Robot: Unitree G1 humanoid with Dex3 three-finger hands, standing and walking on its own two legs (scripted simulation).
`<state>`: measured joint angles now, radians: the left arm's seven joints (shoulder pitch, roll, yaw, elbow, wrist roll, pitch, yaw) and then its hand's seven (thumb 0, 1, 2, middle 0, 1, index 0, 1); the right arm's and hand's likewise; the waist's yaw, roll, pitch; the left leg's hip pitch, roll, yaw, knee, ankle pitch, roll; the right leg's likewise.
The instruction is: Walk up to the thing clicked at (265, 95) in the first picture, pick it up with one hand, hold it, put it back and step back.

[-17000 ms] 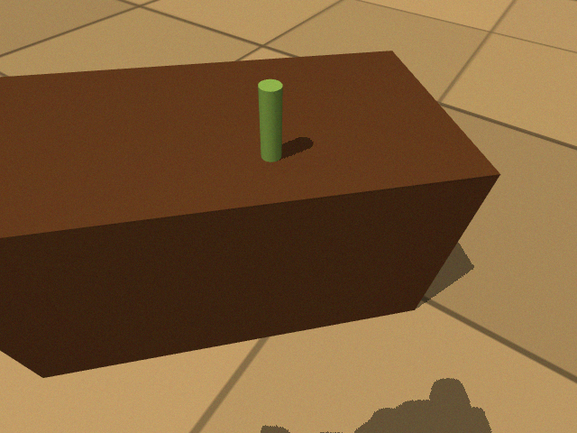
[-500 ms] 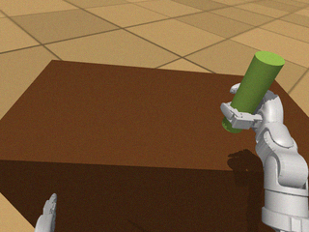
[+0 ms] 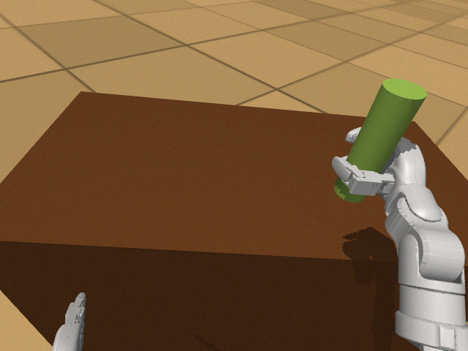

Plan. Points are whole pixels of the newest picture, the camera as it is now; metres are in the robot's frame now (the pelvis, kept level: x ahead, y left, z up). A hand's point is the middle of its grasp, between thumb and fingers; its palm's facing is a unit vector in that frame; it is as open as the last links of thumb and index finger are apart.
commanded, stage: hold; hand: right
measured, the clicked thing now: (372, 147) +0.34 -0.18 +0.25
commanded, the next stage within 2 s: crouch in 1.20 s
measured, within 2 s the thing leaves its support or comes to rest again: neither
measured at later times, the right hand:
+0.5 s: hand (357, 165) +0.34 -0.17 +0.22, palm faces +0.19 +0.98 -0.02, open 7.3 cm
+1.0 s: hand (358, 159) +0.34 -0.17 +0.23, palm faces +0.19 +0.98 -0.03, open 7.3 cm
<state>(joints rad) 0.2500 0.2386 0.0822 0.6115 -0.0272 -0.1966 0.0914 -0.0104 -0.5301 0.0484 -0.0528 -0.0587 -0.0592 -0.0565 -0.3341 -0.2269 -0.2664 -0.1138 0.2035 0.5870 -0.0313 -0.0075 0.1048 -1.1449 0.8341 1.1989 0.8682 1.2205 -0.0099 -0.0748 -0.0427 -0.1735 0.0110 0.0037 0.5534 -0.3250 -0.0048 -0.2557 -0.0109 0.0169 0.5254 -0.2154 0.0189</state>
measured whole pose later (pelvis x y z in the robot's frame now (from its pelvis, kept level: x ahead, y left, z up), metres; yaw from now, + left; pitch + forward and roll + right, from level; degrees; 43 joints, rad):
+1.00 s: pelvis +0.00 +0.00 +0.00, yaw +0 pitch -3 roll +0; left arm 0.25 0.24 0.09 0.63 -0.03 -0.19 0.09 -0.01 -0.54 0.05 -0.05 -0.06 -0.06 -0.06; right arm -0.33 -0.23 -0.27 -0.13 0.20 0.58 -0.03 -0.01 0.11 -1.15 0.84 1.19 0.87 1.21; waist -0.02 -0.08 -0.05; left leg -0.17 0.01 0.01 0.55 -0.33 0.00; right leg -0.25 -0.01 0.02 0.52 -0.22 0.02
